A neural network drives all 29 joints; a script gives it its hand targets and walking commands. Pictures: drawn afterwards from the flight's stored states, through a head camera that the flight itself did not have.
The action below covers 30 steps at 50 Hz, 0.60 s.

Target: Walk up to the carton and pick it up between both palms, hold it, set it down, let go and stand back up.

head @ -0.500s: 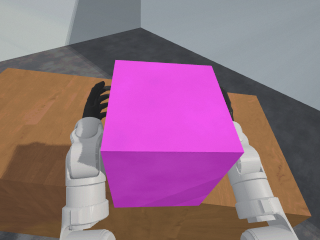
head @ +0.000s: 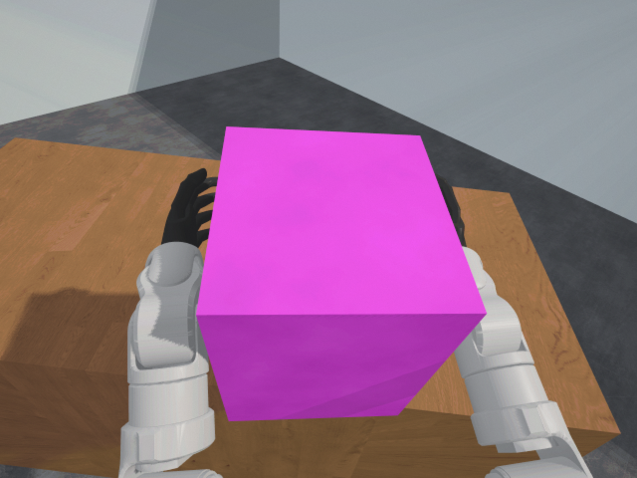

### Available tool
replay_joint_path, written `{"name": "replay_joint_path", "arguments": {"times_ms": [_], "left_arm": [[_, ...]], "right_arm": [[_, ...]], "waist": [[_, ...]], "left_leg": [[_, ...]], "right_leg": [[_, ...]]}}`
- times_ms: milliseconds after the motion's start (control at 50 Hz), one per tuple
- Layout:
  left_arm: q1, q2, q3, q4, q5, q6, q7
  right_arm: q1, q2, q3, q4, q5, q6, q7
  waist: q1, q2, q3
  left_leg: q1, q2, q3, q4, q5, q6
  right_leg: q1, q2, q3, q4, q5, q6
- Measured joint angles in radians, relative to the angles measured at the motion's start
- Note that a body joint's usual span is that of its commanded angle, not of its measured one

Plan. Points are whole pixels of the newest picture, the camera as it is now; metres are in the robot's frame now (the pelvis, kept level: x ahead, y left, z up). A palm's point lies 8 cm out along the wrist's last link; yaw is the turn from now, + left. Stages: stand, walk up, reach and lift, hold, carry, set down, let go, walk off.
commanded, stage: hold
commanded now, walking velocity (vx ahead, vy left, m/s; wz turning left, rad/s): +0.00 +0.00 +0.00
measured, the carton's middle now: (320, 284) +0.31 +0.00 +0.14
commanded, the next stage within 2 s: none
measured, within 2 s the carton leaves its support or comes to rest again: neither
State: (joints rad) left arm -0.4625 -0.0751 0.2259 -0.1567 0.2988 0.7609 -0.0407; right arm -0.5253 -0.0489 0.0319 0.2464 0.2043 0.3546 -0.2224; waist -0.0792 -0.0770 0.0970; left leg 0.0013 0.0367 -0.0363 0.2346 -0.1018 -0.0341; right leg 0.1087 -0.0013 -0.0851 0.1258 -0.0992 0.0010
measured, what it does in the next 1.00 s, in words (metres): stands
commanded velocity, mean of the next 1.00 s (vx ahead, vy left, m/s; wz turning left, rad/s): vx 0.00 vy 0.00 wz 0.00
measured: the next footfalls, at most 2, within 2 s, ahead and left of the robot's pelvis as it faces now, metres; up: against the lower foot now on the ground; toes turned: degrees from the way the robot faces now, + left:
none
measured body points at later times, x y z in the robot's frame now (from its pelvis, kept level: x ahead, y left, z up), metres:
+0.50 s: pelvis +0.00 +0.00 +0.00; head -0.02 +0.03 +0.45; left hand +0.36 +0.16 +0.17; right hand +0.37 -0.14 +0.17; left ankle +0.03 +0.14 -0.75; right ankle -0.01 -0.12 -0.75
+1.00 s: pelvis +0.00 +0.00 +0.00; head -0.01 +0.03 +0.45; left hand +0.36 +0.16 +0.17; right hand +0.37 -0.14 +0.17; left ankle +0.03 +0.14 -0.75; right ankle -0.01 -0.12 -0.75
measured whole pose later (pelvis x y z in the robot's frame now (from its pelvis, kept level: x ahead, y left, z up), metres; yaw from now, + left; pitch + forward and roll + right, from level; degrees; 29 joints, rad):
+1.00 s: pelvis +0.00 +0.00 +0.00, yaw +1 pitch -8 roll -1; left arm -0.47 -0.06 0.22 -0.13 0.29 0.73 -0.03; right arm -0.53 -0.04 0.02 0.27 0.18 0.32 -0.22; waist -0.07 -0.08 0.09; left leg 0.00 0.03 -0.05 0.23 -0.10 -0.04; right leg 0.11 0.00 -0.09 0.13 -0.11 0.00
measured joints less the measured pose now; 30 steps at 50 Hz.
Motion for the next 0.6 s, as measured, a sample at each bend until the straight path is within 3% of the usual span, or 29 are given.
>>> {"name": "replay_joint_path", "arguments": {"times_ms": [160,340,600], "left_arm": [[-0.016,0.003,-0.001,0.009,0.003,0.012,0.002],[-0.063,0.01,0.013,0.087,0.003,-0.03,0.007],[-0.013,0.019,-0.006,0.048,-0.008,-0.041,0.005]], "right_arm": [[-0.015,-0.003,-0.006,0.009,0.006,0.011,0.0],[-0.049,0.016,-0.044,0.078,-0.041,-0.029,0.022],[-0.009,0.018,-0.019,0.038,-0.031,-0.036,0.009]], "waist": [[-0.001,0.001,0.004],[0.013,-0.002,-0.009],[0.003,-0.006,-0.011]], "left_leg": [[0.002,0.001,0.002,0.003,0.0,0.0],[-0.005,0.0,-0.003,-0.003,0.006,-0.001],[-0.011,-0.003,-0.014,0.001,0.0,-0.002]], "right_leg": [[0.0,0.001,0.002,0.005,0.001,-0.001],[-0.015,0.0,-0.003,0.02,-0.008,-0.002],[-0.009,-0.001,-0.015,0.008,-0.009,-0.001]]}}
